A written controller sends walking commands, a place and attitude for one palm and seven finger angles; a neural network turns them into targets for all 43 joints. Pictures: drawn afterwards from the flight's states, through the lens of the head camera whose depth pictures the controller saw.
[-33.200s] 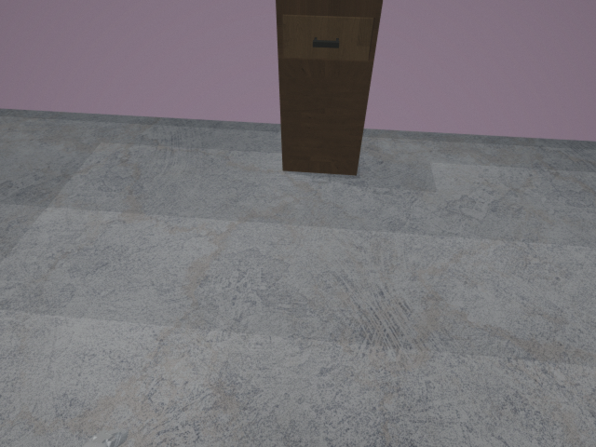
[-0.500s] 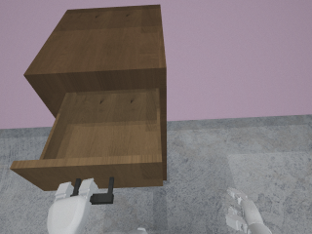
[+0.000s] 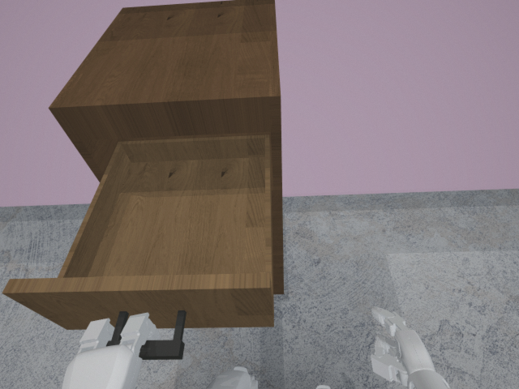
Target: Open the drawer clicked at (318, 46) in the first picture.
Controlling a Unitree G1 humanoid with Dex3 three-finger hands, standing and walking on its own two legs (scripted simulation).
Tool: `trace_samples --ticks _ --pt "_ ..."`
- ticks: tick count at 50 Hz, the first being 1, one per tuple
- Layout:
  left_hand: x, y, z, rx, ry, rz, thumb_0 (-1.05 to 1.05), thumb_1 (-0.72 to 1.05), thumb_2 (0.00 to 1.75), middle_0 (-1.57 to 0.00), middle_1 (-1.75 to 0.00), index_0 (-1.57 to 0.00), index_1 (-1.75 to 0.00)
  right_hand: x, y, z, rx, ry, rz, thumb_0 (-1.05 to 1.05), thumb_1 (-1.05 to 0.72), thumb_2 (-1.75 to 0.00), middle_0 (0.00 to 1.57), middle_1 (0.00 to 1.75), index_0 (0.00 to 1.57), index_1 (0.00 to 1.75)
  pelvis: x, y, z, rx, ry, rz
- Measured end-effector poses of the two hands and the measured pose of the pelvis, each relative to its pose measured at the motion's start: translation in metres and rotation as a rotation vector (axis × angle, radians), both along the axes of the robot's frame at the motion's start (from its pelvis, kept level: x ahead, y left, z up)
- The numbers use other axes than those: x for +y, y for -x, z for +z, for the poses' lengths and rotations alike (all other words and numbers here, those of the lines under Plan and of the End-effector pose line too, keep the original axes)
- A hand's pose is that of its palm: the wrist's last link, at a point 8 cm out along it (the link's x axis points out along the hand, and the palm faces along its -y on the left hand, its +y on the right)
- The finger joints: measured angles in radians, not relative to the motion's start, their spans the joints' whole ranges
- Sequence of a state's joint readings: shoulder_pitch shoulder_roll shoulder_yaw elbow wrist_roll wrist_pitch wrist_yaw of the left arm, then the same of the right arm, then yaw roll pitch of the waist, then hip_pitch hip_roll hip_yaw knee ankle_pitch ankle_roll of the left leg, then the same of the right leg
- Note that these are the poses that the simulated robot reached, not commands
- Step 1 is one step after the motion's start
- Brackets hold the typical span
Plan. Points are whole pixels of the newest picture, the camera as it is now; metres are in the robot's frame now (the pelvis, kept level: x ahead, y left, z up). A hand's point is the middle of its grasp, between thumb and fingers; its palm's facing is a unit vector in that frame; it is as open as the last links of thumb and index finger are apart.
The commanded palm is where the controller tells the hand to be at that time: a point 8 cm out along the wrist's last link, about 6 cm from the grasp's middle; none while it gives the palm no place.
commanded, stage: pull the drawer open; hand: left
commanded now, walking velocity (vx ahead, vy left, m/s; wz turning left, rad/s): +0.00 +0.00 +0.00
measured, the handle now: (148, 334) +0.19 +0.19 +0.01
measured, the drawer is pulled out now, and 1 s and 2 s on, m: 0.30 0.30 0.30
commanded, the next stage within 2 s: open the thumb to release the handle in 0.08 s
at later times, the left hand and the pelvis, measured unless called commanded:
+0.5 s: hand (118, 381) +0.14 +0.22 -0.01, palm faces -0.08 -0.15 -0.98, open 8.2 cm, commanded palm +0.11 +0.22 +0.04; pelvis +0.01 +0.00 +0.00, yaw +0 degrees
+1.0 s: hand (122, 379) +0.14 +0.22 -0.02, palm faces -0.04 -0.14 -0.99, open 13.8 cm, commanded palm +0.12 +0.21 +0.04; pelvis +0.00 +0.00 +0.00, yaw +0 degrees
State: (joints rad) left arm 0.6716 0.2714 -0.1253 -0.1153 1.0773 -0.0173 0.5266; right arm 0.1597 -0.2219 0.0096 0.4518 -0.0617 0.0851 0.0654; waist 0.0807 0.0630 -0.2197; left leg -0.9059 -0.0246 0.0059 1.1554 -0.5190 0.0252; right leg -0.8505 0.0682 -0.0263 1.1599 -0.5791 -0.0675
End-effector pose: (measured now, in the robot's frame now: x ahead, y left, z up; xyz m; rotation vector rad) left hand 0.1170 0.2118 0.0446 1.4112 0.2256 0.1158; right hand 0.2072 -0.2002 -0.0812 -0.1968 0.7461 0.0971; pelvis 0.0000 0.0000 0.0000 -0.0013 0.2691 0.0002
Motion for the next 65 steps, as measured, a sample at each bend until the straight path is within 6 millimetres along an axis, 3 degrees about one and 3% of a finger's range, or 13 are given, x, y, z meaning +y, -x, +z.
trace_samples --ticks 10,14,17,23,34,39,55,65 --pt "0.002 0.002 0.002 0.032 0.02 -0.01 0.01 0.78 0.8 -0.32 -1.34 -0.39 -1.34 -0.01 0.006 0.004 0.008 0.005 -0.042 0.01 -0.9 -0.9 0.2 0.3 0.2 0.3 -0.001 -0.006 0.003 0.001 -0.002 -0.016" --pt "0.011 -0.003 -0.001 0.005 -0.06 -0.082 0.0 0.75 0.81 -0.35 -1.34 -0.38 -1.33 -0.014 0.002 -0.004 0.03 0.048 -0.027 0.01 -0.9 -0.9 0.2 0.3 0.2 0.3 -0.002 -0.003 -0.002 0.017 0.0 -0.008" --pt "0.02 -0.006 -0.001 -0.001 -0.07 -0.042 0.0 0.69 0.8 -0.37 -1.33 -0.38 -1.33 -0.016 0.0 -0.01 0.04 0.053 -0.032 0.01 -0.9 -0.9 0.2 0.3 0.2 0.3 -0.002 -0.002 -0.004 0.025 0.004 -0.004" --pt "0.016 -0.004 0.0 0.018 -0.01 0.025 0.0 0.43 0.7 -0.37 -1.3 -0.38 -1.3 -0.016 0.001 -0.009 0.053 0.045 -0.064 0.01 -0.91 -0.9 0.2 0.3 0.2 0.3 0.0 -0.006 0.0 0.02 0.003 -0.001" --pt "0.018 0.0 -0.001 0.023 -0.035 -0.014 0.0 -0.22 0.42 -0.33 -1.23 -0.33 -1.23 -0.01 -0.004 -0.003 0.035 0.046 -0.035 0.01 -0.9 -0.9 0.2 0.3 0.2 0.3 -0.001 -0.005 0.001 0.017 0.007 0.002" --pt "0.019 0.001 -0.002 0.019 -0.026 0.001 0.0 -0.38 0.35 -0.32 -1.21 -0.32 -1.21 -0.009 -0.005 -0.002 0.022 0.045 -0.036 0.01 -0.9 -0.9 0.2 0.3 0.2 0.3 0.001 -0.003 0.001 0.012 0.01 0.005" --pt "0.013 -0.005 -0.005 -0.024 -0.04 -0.022 0.0 -0.48 0.31 -0.32 -1.2 -0.32 -1.2 -0.008 0.009 -0.005 0.032 0.044 -0.039 0.01 -0.9 -0.9 0.2 0.3 0.2 0.3 0.002 0.005 -0.001 0.003 0.015 0.008" --pt "0.012 -0.008 0.009 -0.031 -0.016 0.004 0.0 -0.48 0.31 -0.32 -1.2 -0.35 -1.22 -0.012 0.022 0.004 0.045 0.041 -0.075 0.01 -0.9 -0.9 0.2 0.3 0.2 0.3 0.002 0.006 0.01 -0.03 0.013 0.006"
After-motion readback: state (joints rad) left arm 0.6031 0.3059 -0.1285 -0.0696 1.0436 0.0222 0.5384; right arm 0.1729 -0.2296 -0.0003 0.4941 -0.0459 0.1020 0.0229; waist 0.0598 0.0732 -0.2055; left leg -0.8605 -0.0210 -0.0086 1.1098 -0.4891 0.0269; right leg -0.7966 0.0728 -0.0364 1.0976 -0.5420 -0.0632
